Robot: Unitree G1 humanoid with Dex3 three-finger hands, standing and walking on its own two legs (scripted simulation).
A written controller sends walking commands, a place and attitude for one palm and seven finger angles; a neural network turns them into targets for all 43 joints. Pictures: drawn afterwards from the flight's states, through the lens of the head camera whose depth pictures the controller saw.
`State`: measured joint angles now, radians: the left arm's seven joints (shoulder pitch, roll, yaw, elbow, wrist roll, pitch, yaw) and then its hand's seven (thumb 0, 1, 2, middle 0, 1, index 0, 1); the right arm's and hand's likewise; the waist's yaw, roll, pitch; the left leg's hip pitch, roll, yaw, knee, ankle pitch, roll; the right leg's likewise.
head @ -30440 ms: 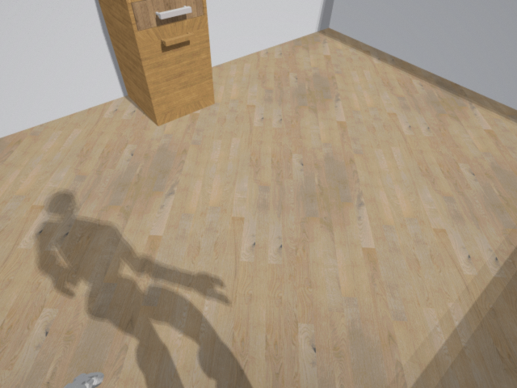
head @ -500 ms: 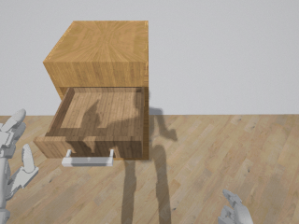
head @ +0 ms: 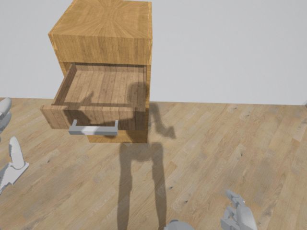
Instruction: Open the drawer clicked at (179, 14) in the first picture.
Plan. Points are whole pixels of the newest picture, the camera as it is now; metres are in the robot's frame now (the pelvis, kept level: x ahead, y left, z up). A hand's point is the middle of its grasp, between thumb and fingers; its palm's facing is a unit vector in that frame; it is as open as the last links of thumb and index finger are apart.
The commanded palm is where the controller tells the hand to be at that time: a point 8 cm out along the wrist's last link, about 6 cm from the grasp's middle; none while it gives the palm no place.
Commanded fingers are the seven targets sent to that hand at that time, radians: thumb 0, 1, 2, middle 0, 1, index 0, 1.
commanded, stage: stop stepping back and stand still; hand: left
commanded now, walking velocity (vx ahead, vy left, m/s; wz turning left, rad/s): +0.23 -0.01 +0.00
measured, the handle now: (95, 126) +0.50 +0.24 -0.11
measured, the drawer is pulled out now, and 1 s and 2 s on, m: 0.30 0.30 0.30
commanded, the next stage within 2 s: let the arm hang, fingers relaxed in 0.70 s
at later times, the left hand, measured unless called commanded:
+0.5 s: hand (21, 215) +0.12 +0.21 +0.16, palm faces +0.30 -0.84 -0.44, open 7.4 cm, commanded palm +0.06 +0.26 +0.19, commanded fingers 0.00 0.90 0.90 -0.20 -0.30 -0.20 -0.30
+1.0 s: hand out of the picture +0.07 +0.22 -0.10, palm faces +0.00 -0.95 -0.32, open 7.4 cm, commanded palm none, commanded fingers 0.00 0.90 0.90 -0.20 -0.30 -0.20 -0.30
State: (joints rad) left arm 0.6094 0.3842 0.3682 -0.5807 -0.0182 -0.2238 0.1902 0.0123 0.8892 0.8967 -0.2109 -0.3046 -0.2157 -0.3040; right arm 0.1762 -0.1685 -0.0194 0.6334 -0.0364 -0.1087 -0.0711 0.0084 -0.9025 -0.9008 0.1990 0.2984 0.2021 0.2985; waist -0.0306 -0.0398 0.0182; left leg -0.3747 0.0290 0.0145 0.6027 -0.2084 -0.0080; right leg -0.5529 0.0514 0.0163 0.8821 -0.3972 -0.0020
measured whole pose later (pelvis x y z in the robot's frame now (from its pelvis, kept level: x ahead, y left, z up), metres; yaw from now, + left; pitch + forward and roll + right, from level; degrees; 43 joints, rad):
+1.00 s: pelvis -0.08 +0.01 +0.01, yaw -1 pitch +0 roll +0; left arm 0.28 0.25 0.04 0.54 0.04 0.06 0.02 0.01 0.91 0.90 -0.20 -0.30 -0.20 -0.30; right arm 0.15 -0.24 0.01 0.82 -0.02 -0.02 0.01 0.00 -0.90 -0.90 0.20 0.30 0.20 0.30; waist -0.02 0.02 0.01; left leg -0.26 -0.03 0.08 0.55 -0.30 0.05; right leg -0.30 -0.04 -0.05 0.58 -0.29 0.00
